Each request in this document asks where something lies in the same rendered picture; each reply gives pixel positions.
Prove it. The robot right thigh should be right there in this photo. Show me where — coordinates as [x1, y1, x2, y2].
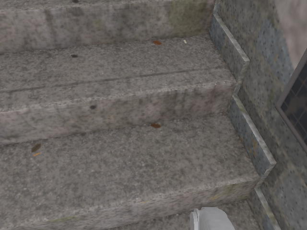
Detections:
[190, 207, 235, 230]

